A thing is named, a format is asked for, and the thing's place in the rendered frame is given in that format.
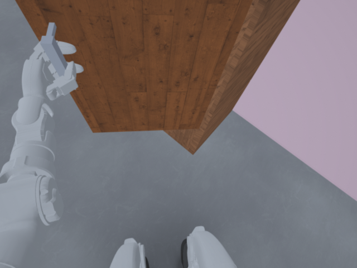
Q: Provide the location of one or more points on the cupboard door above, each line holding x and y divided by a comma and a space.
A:
148, 64

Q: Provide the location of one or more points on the robot left hand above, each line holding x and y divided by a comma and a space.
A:
42, 81

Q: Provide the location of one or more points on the right robot shin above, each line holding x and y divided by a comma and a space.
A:
190, 264

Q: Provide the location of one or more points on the robot left upper arm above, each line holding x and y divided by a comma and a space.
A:
27, 209

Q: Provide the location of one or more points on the robot left forearm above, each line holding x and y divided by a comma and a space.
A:
34, 149

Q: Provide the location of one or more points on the robot right thigh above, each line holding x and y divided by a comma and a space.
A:
205, 249

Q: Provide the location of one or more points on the handle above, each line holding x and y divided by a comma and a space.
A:
53, 51

